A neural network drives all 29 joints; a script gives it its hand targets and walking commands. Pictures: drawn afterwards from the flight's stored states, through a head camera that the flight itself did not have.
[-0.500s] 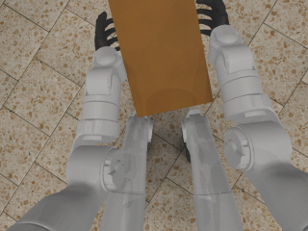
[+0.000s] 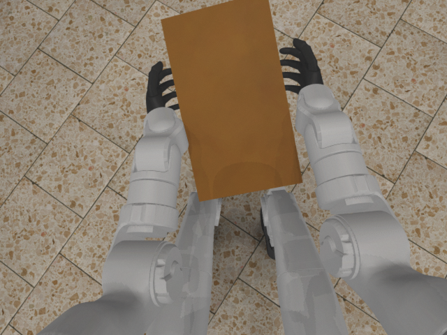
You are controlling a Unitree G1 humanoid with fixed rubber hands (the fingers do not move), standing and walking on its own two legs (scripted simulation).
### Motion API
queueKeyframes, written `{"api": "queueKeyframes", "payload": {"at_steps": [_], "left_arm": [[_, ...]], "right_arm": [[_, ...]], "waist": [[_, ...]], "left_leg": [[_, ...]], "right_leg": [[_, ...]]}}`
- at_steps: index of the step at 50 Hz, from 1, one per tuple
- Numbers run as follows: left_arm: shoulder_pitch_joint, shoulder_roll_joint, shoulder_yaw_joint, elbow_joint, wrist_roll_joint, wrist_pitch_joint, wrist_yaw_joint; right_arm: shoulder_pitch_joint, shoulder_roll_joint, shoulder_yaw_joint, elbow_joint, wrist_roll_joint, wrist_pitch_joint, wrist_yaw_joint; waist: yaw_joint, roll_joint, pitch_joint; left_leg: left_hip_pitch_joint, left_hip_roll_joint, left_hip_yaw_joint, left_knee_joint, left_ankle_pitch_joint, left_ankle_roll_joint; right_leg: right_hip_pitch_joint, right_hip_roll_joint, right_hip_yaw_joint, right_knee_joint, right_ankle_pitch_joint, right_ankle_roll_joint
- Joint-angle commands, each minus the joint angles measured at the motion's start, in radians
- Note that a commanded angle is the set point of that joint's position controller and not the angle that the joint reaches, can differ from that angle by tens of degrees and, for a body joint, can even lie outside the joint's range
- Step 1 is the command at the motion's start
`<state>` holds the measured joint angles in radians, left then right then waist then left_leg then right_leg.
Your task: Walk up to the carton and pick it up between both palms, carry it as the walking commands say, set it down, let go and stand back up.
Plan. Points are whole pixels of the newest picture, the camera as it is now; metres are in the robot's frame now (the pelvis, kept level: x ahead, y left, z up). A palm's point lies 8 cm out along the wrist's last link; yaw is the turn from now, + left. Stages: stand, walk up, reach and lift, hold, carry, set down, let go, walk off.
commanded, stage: reach and lift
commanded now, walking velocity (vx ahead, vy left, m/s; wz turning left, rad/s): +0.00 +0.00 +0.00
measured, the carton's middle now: (235, 109) +0.46 +0.02 -0.13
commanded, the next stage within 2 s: none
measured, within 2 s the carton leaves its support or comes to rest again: neither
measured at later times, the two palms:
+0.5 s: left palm (150, 103) +0.41 +0.13 +0.03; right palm (328, 76) +0.45 -0.11 +0.03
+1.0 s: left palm (103, 67) +0.40 +0.14 +0.15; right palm (370, 35) +0.43 -0.10 +0.15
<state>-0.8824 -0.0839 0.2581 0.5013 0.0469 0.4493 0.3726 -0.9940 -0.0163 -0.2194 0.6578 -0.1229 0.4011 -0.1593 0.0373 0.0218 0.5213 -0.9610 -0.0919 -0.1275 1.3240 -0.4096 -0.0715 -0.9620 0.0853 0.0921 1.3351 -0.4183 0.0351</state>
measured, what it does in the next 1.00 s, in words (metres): rises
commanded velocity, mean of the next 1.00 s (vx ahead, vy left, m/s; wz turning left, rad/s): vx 0.00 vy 0.00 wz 0.00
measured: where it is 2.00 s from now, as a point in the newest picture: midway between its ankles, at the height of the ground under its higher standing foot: (237, 239)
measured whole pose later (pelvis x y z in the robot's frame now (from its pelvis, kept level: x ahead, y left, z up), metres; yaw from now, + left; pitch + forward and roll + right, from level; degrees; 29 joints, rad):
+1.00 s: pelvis +0.08 +0.01 +0.11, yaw +1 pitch -1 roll +0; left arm -0.56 -0.22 0.35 0.71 0.22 0.54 0.32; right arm -0.63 0.10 -0.32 0.84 -0.29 0.50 -0.13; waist 0.04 0.03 -0.05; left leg -0.45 -0.07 -0.14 0.74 -0.28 -0.03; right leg -0.44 0.04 0.10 0.74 -0.29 0.03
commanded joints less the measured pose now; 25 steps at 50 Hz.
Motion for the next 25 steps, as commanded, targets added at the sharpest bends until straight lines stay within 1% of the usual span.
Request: {"api": "queueKeyframes", "payload": {"at_steps": [1,2,3,4,5,6,7,8,9,10,11,12,13,14,15,16,17,18,19,20,21,22,23,24,25], "left_arm": [[-0.966,-1.169,-0.69,-0.204,-0.207,-0.081,-0.439],[-0.995,-1.121,-0.669,-0.192,-0.194,-0.078,-0.447],[-0.995,-1.151,-0.695,-0.199,-0.192,-0.075,-0.439],[-1.057,-1.152,-0.714,-0.267,-0.211,-0.084,-0.438],[-0.995,-1.143,-0.703,-0.24,-0.201,-0.073,-0.438],[-1.055,-1.127,-0.712,-0.257,-0.216,-0.074,-0.447],[-1.015,-1.146,-0.73,-0.314,-0.23,-0.075,-0.442],[-0.951,-1.138,-0.699,-0.209,-0.196,-0.059,-0.447],[-0.98,-1.135,-0.688,-0.218,-0.203,-0.057,-0.448],[-1.021,-1.144,-0.696,-0.242,-0.217,-0.06,-0.452],[-0.937,-1.153,-0.676,-0.144,-0.189,-0.048,-0.458],[-0.953,-1.108,-0.656,-0.185,-0.178,-0.055,-0.463],[-0.926,-1.158,-0.647,-0.113,-0.171,-0.048,-0.469],[-0.933,-1.152,-0.639,-0.118,-0.182,-0.052,-0.473],[-0.925,-1.139,-0.591,-0.078,-0.151,-0.053,-0.476],[-0.967,-1.147,-0.609,-0.106,-0.163,-0.056,-0.479],[-0.953,-1.173,-0.625,-0.131,-0.177,-0.054,-0.482],[-0.948,-1.168,-0.659,-0.193,-0.197,-0.061,-0.486],[-0.955,-1.14,-0.644,-0.215,-0.189,-0.063,-0.48],[-0.919,-1.148,-0.653,-0.179,-0.191,-0.05,-0.487],[-0.988,-1.116,-0.67,-0.237,-0.195,-0.055,-0.485],[-0.955,-1.105,-0.647,-0.188,-0.154,-0.042,-0.49],[-0.963,-1.106,-0.669,-0.229,-0.176,-0.052,-0.494],[-1.001,-1.147,-0.684,-0.268,-0.192,-0.054,-0.492],[-0.953,-1.138,-0.696,-0.249,-0.196,-0.049,-0.489]], "right_arm": [[-0.771,1.232,0.609,-0.185,0.226,-0.048,0.261],[-0.777,1.229,0.586,-0.161,0.223,-0.043,0.269],[-0.725,1.221,0.558,-0.141,0.211,-0.047,0.268],[-0.751,1.268,0.589,-0.152,0.231,-0.045,0.267],[-0.675,1.27,0.57,-0.128,0.211,-0.034,0.267],[-0.717,1.257,0.558,-0.121,0.217,-0.032,0.268],[-0.703,1.297,0.613,-0.175,0.246,-0.032,0.273],[-0.698,1.284,0.596,-0.152,0.237,-0.029,0.272],[-0.746,1.232,0.571,-0.159,0.227,-0.03,0.277],[-0.732,1.263,0.574,-0.157,0.216,-0.026,0.271],[-0.736,1.262,0.576,-0.169,0.225,-0.03,0.271],[-0.746,1.286,0.586,-0.152,0.232,-0.027,0.278],[-0.675,1.282,0.556,-0.085,0.211,-0.019,0.28],[-0.741,1.274,0.575,-0.145,0.228,-0.031,0.285],[-0.694,1.273,0.531,-0.041,0.199,-0.023,0.291],[-0.759,1.282,0.56,-0.099,0.226,-0.032,0.293],[-0.803,1.272,0.579,-0.171,0.231,-0.041,0.297],[-0.733,1.306,0.608,-0.153,0.25,-0.029,0.292],[-0.725,1.313,0.597,-0.168,0.251,-0.031,0.29],[-0.745,1.308,0.622,-0.199,0.264,-0.028,0.288],[-0.751,1.312,0.593,-0.187,0.261,-0.027,0.289],[-0.751,1.31,0.591,-0.189,0.249,-0.026,0.29],[-0.724,1.323,0.595,-0.163,0.254,-0.023,0.293],[-0.742,1.333,0.599,-0.223,0.252,-0.03,0.287],[-0.644,1.316,0.585,-0.154,0.229,-0.02,0.287]], "waist": [[0.01,-0.022,-2.146],[0.005,-0.039,-2.097],[-0.026,-0.013,-2.069],[-0.006,-0.012,-2.14],[-0.013,-0.031,-2.114],[-0.022,-0.021,-2.117],[-0.003,-0.02,-2.189],[-0.002,-0.036,-2.117],[-0.004,-0.027,-2.086],[-0.008,-0.045,-2.132],[0.013,-0.03,-2.041],[0.011,-0.066,-2.046],[0.005,-0.02,-2.001],[0.025,-0.032,-2.003],[0.027,-0.027,-1.919],[0.038,-0.013,-1.945],[0.021,-0.019,-2.031],[0.023,-0.052,-2.082],[0.035,-0.052,-2.108],[0.025,-0.069,-2.111],[0.009,-0.049,-2.063],[0.041,-0.011,-2.059],[0.029,-0.039,-2.007],[0.019,-0.026,-2.064],[0.007,-0.021,-2.068]], "left_leg": [[0.4,-0.073,0.098,-0.259,0.036,0.027],[0.4,-0.062,0.091,-0.278,0.012,0.032],[0.417,-0.059,0.086,-0.293,0.021,0.022],[0.451,-0.064,0.09,-0.299,0.031,0.027],[0.444,-0.055,0.091,-0.312,0.046,0.021],[0.441,-0.059,0.087,-0.314,0.021,0.024],[0.528,-0.055,0.085,-0.327,0.087,0.027],[0.487,-0.052,0.075,-0.339,0.046,0.032],[0.466,-0.053,0.086,-0.35,0.006,0.022],[0.468,-0.053,0.085,-0.353,0.026,0.027],[0.479,-0.052,0.093,-0.367,0.014,0.035],[0.463,-0.049,0.089,-0.373,-0.026,0.048],[0.456,-0.051,0.094,-0.4,-0.019,0.037],[0.459,-0.053,0.098,-0.41,-0.034,0.045],[0.444,-0.042,0.097,-0.423,-0.059,0.046],[0.449,-0.044,0.098,-0.433,-0.071,0.042],[0.524,-0.042,0.082,-0.444,-0.03,0.045],[0.556,-0.05,0.087,-0.439,0.059,0.044],[0.584,-0.044,0.095,-0.441,0.122,0.045],[0.581,-0.051,0.092,-0.446,0.096,0.048],[0.591,-0.046,0.084,-0.469,0.085,0.052],[0.58,-0.056,0.092,-0.484,0.082,0.048],[0.57,-0.048,0.093,-0.465,0.087,0.048],[0.589,-0.054,0.096,-0.469,0.113,0.044],[0.607,-0.044,0.077,-0.499,0.123,0.034]], "right_leg": [[0.59,0.078,-0.029,-0.263,0.071,-0.036],[0.551,0.07,-0.042,-0.262,0.045,-0.032],[0.559,0.075,-0.038,-0.274,0.088,-0.044],[0.614,0.07,-0.024,-0.294,0.071,-0.044],[0.616,0.072,-0.032,-0.302,0.118,-0.041],[0.598,0.073,-0.027,-0.304,0.079,-0.039],[0.655,0.069,-0.032,-0.313,0.138,-0.035],[0.627,0.066,-0.035,-0.315,0.099,-0.03],[0.641,0.063,-0.021,-0.342,0.05,-0.043],[0.684,0.066,-0.019,-0.351,0.084,-0.043],[0.647,0.05,-0.013,-0.369,0.05,-0.04],[0.668,0.052,-0.016,-0.382,0.006,-0.029],[0.673,0.04,-0.016,-0.393,0.027,-0.041],[0.703,0.033,-0.002,-0.418,-0.008,-0.037],[0.619,0.038,-0.014,-0.409,-0.033,-0.037],[0.679,0.029,-0.001,-0.438,-0.051,-0.04],[0.7,0.034,-0.005,-0.437,-0.004,-0.039],[0.76,0.034,-0.013,-0.438,0.084,-0.026],[0.788,0.04,-0.01,-0.44,0.14,-0.024],[0.819,0.037,-0.004,-0.457,0.114,-0.02],[0.802,0.039,-0.006,-0.48,0.11,-0.02],[0.787,0.029,-0.008,-0.481,0.105,-0.024],[0.769,0.025,-0.006,-0.495,0.1,-0.025],[0.823,0.032,-0.005,-0.5,0.138,-0.03],[0.827,0.033,-0.01,-0.5,0.156,-0.035]]}}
